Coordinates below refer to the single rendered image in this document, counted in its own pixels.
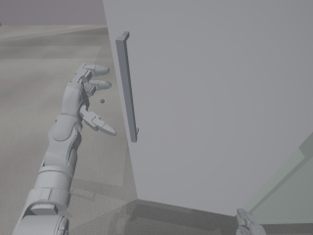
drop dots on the robot right hand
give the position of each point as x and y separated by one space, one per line
251 222

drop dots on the fridge door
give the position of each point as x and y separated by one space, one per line
222 94

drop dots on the left robot upper arm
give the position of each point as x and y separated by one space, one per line
43 224

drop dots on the handle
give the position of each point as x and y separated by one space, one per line
122 54

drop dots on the left robot forearm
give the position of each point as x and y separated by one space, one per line
50 193

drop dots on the robot left hand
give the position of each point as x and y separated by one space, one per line
78 92

